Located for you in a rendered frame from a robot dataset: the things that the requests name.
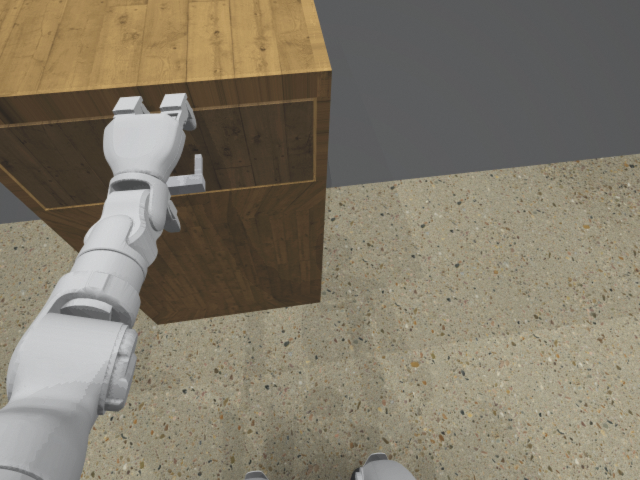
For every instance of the right robot shin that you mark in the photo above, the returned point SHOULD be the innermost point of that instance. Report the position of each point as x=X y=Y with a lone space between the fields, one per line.
x=376 y=456

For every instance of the cabinet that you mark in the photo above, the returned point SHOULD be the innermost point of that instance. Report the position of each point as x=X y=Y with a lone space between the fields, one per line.
x=238 y=250

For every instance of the robot right thigh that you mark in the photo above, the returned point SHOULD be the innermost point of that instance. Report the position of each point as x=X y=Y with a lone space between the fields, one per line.
x=383 y=470

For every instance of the robot left hand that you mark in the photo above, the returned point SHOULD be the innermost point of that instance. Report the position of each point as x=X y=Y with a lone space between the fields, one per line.
x=137 y=141

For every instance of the left robot forearm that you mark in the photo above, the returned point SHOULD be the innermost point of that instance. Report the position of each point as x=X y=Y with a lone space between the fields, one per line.
x=106 y=278

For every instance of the left robot upper arm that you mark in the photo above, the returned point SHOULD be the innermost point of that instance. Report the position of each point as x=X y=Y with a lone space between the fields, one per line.
x=73 y=369

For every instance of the handle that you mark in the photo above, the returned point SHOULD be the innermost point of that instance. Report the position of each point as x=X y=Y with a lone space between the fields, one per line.
x=186 y=184

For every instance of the drawer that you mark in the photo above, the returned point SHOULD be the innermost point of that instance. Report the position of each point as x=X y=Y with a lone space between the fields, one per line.
x=62 y=163

